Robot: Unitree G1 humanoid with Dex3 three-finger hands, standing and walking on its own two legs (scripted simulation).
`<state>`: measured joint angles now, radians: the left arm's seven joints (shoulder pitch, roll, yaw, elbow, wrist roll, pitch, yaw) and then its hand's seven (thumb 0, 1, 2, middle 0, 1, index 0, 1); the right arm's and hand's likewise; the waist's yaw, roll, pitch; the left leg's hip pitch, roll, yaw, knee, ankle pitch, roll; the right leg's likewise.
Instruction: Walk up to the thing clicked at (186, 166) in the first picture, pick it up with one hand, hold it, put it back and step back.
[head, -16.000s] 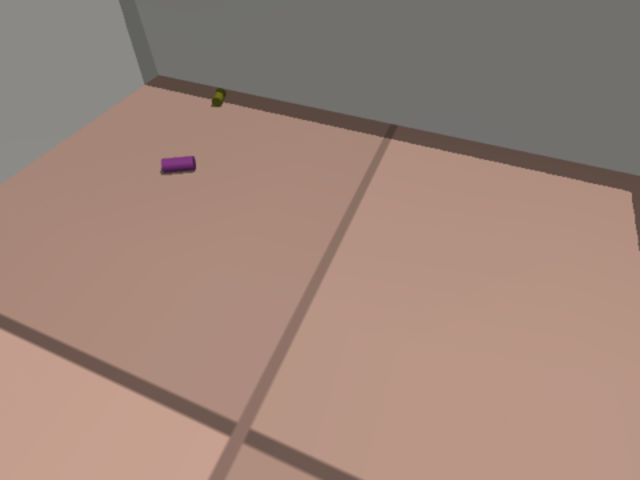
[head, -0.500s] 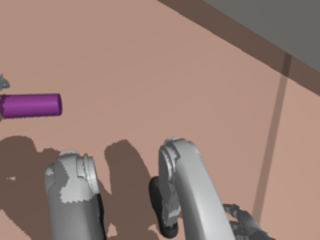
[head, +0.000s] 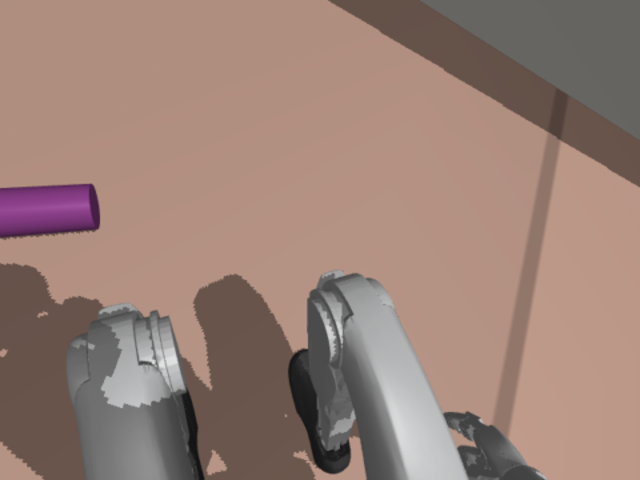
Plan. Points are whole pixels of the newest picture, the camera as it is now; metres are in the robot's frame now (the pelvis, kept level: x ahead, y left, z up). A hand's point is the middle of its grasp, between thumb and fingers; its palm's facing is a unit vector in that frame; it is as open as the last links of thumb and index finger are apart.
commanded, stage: rise first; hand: left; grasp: from above
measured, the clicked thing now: (36, 210) +0.48 +0.33 -0.29
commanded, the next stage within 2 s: approach in 1.52 s
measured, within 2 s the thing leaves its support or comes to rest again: neither
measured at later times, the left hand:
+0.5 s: hand out of the picture +0.42 +0.36 -0.19, palm faces -0.46 -0.08 -0.89, open 14.2 cm
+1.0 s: hand out of the picture +0.43 +0.36 -0.18, palm faces -0.46 -0.06 -0.89, open 14.1 cm
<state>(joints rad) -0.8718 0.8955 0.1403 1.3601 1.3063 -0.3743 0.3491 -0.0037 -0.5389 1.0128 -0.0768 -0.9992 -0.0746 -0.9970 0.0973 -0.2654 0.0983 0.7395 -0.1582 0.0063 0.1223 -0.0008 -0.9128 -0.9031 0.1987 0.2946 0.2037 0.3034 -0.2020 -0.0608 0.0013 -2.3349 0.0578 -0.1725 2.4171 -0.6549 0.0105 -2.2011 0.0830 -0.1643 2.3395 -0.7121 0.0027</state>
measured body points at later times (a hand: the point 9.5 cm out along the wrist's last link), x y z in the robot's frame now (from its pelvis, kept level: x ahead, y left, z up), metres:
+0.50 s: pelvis +0.00 +0.00 -0.01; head +0.24 +0.10 +0.36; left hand +0.44 +0.36 -0.14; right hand +0.08 -0.27 -0.10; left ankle +0.08 +0.13 -0.29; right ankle +0.09 -0.11 -0.29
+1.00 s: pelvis +0.00 +0.00 -0.01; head +0.24 +0.11 +0.36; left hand +0.45 +0.36 -0.13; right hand +0.08 -0.26 -0.10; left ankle +0.08 +0.13 -0.29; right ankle +0.10 -0.11 -0.29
